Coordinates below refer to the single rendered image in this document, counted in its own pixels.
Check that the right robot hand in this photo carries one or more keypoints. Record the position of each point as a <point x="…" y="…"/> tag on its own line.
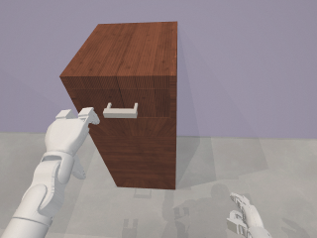
<point x="239" y="222"/>

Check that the left robot hand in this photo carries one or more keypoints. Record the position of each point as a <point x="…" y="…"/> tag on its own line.
<point x="67" y="133"/>

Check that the robot right forearm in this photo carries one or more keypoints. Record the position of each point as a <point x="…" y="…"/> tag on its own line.
<point x="257" y="232"/>

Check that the drawer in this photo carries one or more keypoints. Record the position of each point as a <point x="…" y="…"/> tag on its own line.
<point x="152" y="101"/>

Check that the robot left forearm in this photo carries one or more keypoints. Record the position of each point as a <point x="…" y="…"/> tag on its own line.
<point x="43" y="199"/>

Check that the handle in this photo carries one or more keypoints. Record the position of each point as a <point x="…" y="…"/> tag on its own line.
<point x="120" y="112"/>

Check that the cabinet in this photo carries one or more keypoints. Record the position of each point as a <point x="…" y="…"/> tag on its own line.
<point x="138" y="152"/>

